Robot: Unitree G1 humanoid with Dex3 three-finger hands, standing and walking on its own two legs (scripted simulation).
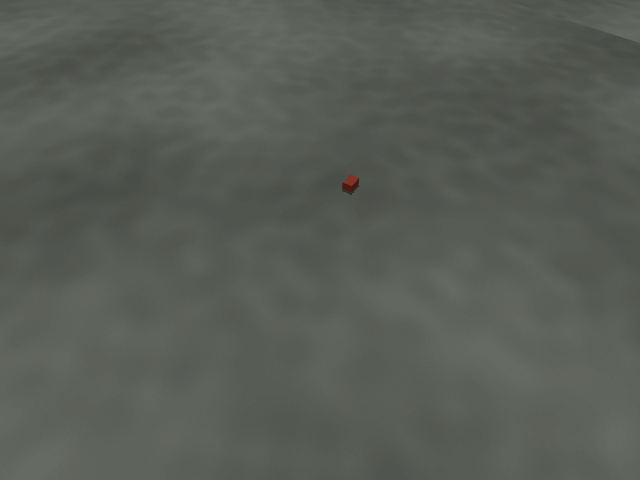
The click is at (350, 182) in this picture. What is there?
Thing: small box
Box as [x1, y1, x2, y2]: [342, 174, 358, 191]
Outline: 350,174 343,181 342,188 351,191 358,183 358,178
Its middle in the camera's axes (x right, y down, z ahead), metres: +0.14 -0.28 +1.91
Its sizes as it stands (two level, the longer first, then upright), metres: 0.074 0.052 0.039
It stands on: the floor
